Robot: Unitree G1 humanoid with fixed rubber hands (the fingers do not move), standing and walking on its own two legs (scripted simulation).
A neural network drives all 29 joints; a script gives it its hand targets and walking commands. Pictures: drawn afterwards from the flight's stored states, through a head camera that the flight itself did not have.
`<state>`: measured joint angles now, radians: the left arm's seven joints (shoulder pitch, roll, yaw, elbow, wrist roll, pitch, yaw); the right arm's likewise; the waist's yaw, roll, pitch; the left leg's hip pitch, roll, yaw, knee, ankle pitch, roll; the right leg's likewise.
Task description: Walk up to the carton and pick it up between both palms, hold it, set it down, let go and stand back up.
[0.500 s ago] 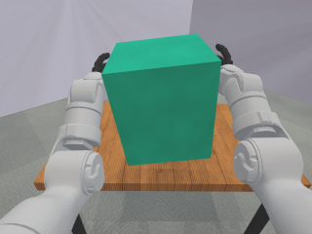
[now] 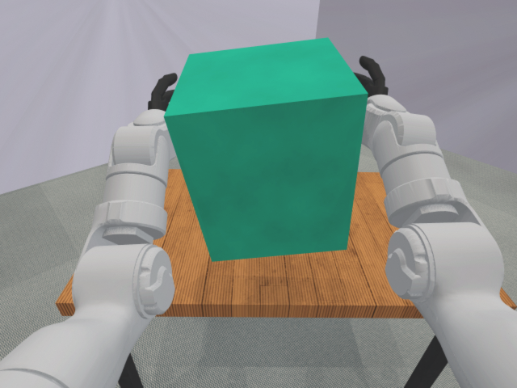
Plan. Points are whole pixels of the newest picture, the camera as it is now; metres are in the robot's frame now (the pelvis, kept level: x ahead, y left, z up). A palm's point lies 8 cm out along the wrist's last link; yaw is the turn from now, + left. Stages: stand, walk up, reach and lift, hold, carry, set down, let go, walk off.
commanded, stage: set down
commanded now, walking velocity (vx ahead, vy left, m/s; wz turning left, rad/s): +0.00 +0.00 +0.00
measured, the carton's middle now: (268, 152) +0.37 +0.01 +0.26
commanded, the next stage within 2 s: none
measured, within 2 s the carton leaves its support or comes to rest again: neither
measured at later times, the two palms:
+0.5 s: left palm (176, 131) +0.42 +0.16 +0.27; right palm (354, 145) +0.43 -0.14 +0.25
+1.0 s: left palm (160, 140) +0.42 +0.19 +0.25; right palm (338, 143) +0.43 -0.11 +0.25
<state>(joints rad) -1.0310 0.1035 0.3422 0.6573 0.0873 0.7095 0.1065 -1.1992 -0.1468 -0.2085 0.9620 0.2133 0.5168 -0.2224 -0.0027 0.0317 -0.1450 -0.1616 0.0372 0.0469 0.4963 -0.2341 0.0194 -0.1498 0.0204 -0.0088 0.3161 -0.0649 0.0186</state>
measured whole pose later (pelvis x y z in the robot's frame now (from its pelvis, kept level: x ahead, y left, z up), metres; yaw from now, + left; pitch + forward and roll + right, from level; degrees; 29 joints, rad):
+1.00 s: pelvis +0.04 +0.01 +0.00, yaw +0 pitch -10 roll -3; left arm -0.95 0.10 0.30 0.68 0.22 0.59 0.02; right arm -0.98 -0.06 -0.23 0.96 0.12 0.21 -0.17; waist 0.00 -0.02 -0.02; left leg 0.01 0.03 0.05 0.44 -0.28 0.02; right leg 0.02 0.02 -0.01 0.25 -0.11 0.01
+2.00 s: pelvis +0.05 +0.01 +0.01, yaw +0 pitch -5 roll -3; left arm -0.95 0.09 0.32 0.89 0.22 0.35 0.01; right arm -0.92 -0.04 -0.25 0.96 -0.07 0.09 -0.15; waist 0.00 -0.02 0.02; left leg -0.07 0.03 0.04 0.44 -0.28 0.02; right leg -0.06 0.02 -0.01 0.25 -0.11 0.01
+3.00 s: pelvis +0.06 +0.01 +0.01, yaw +0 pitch +3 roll -3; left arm -0.92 0.07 0.32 1.01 0.22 0.12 0.04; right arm -0.81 -0.01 -0.34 0.96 -0.15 -0.05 -0.15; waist 0.00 -0.02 -0.04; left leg -0.22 0.03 0.04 0.44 -0.28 0.02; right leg -0.20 0.02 -0.01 0.25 -0.11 0.01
